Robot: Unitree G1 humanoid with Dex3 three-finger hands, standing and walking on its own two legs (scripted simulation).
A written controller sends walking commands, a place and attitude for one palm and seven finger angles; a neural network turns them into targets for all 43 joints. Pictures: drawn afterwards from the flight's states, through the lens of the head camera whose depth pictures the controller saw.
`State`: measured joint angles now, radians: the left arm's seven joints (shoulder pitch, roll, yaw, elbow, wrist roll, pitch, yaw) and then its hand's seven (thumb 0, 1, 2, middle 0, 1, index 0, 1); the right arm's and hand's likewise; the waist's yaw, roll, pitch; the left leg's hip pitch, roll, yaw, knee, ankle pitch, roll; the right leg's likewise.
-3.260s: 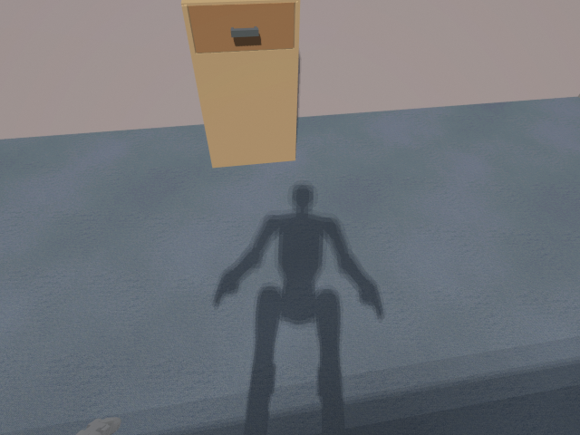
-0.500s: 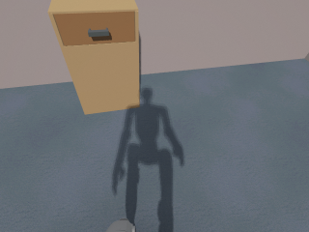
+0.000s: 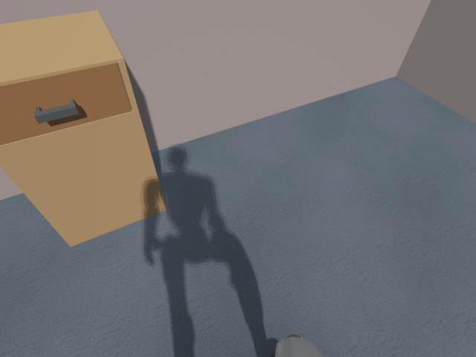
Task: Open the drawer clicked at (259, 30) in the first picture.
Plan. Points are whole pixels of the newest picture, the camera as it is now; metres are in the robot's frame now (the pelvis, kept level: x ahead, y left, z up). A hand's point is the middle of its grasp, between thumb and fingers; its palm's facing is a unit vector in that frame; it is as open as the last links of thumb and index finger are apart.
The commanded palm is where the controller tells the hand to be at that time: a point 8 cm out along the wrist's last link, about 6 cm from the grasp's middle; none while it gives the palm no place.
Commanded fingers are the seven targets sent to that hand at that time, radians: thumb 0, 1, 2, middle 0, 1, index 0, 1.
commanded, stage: walk to a spot facing it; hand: left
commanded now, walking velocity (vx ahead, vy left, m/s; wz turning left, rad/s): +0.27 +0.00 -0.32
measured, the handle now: (56, 109) +0.78 +0.58 -0.05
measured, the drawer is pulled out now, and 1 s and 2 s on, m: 0.00 0.00 0.00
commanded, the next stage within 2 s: turn to face it in 0.02 s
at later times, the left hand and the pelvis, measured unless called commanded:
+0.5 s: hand (166, 330) +0.21 +0.15 -0.17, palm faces +0.17 -0.97 -0.20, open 7.2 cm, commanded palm none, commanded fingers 0.00 0.90 0.90 -0.20 -0.30 -0.20 -0.30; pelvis +0.15 -0.04 +0.00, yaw +7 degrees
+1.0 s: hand (139, 342) +0.18 +0.20 -0.16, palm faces +0.36 -0.89 -0.29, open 7.4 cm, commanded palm none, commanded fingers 0.00 0.90 0.90 -0.20 -0.30 -0.20 -0.30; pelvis +0.17 -0.03 +0.00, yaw +19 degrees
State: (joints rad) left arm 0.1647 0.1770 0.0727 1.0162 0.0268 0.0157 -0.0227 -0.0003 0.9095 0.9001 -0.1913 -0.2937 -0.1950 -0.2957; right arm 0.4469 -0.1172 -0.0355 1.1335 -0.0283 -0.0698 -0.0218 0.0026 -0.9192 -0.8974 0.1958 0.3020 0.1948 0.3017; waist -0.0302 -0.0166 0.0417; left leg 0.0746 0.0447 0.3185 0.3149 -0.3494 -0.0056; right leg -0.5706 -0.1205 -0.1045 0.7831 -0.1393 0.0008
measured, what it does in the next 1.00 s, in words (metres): walks ahead, turning left: right foot, then left foot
